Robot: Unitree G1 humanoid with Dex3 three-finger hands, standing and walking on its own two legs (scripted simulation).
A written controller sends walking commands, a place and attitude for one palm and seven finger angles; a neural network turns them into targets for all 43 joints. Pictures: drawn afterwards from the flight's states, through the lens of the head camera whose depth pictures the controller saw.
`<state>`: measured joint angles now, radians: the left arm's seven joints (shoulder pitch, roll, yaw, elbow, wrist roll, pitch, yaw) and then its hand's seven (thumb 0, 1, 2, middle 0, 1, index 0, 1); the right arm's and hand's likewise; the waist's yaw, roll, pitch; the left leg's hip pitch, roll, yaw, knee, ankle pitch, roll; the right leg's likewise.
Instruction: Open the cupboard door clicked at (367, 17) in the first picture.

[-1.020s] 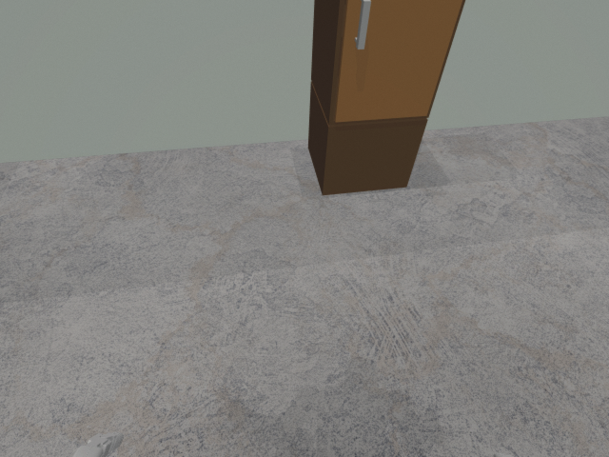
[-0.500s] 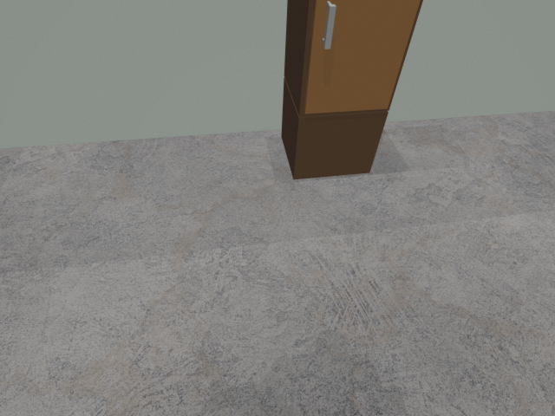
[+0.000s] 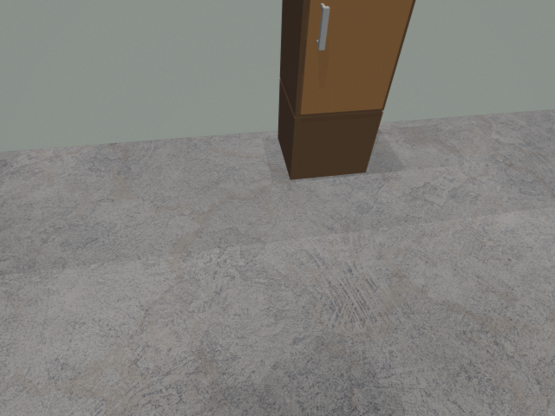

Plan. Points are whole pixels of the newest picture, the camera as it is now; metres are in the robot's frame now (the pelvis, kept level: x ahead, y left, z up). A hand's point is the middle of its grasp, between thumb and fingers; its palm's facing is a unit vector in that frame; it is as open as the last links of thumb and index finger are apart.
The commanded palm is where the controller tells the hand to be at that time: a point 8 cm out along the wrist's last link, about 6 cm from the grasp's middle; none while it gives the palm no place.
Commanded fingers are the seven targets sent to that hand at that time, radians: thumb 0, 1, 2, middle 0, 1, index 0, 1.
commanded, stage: look at it before walking up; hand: left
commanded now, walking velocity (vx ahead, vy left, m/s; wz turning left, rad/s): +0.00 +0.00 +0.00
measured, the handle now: (321, 26) +1.38 -0.09 +0.03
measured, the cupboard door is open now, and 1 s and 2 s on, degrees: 0 0 0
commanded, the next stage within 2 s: walk to a spot facing it in 0.42 s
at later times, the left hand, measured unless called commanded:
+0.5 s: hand out of the picture +0.07 +0.25 -0.16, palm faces -0.03 -0.94 -0.33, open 7.4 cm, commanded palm none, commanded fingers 0.00 0.90 0.90 -0.20 -0.30 -0.20 -0.30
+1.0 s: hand out of the picture +0.07 +0.17 -0.18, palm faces -0.16 -0.95 -0.26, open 7.4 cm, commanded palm none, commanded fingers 0.00 0.90 0.90 -0.20 -0.30 -0.20 -0.30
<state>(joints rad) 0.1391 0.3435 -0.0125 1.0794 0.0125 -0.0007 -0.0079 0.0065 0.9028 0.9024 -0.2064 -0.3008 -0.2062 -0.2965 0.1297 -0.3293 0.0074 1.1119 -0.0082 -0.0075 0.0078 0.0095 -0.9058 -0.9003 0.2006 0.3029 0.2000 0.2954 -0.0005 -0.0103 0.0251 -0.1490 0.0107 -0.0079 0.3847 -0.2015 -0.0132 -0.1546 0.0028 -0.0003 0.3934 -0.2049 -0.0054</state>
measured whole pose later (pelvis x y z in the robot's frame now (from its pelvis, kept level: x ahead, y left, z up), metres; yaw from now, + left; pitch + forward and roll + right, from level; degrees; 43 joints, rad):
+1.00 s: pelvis +0.00 -0.03 -0.03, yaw -12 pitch -1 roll +1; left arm 0.30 0.22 0.03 0.95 0.03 0.03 -0.03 0.01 0.90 0.90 -0.20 -0.30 -0.20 -0.30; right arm 0.20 -0.24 -0.04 1.00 -0.02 0.05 0.00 0.01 -0.91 -0.90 0.20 0.30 0.20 0.30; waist 0.04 0.03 0.04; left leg -0.34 0.11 0.10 0.90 -0.52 -0.04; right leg -0.31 0.03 -0.04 0.71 -0.38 -0.05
